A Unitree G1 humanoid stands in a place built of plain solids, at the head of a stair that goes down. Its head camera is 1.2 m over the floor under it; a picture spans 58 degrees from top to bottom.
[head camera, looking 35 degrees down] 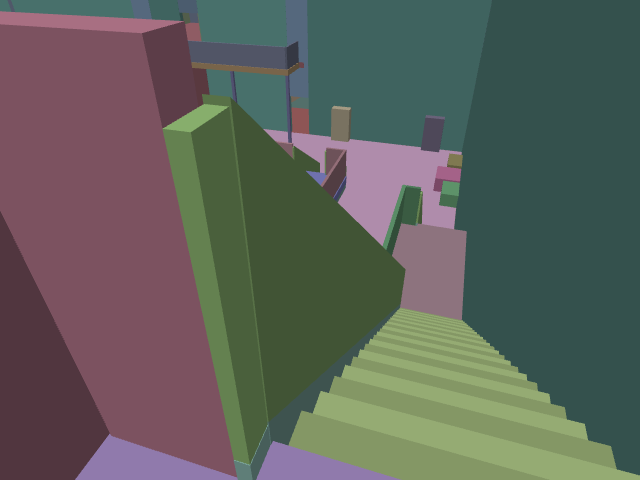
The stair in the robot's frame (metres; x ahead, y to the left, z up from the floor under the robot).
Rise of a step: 0.20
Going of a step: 0.24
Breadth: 1.23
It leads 17 degrees to the right of straight ahead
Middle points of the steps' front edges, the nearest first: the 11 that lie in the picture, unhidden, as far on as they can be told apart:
0.74 -0.52 -0.19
0.97 -0.59 -0.39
1.19 -0.66 -0.59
1.42 -0.73 -0.78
1.65 -0.80 -0.98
1.87 -0.87 -1.17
2.10 -0.94 -1.37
2.32 -1.01 -1.56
2.55 -1.08 -1.76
2.78 -1.15 -1.96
3.00 -1.22 -2.15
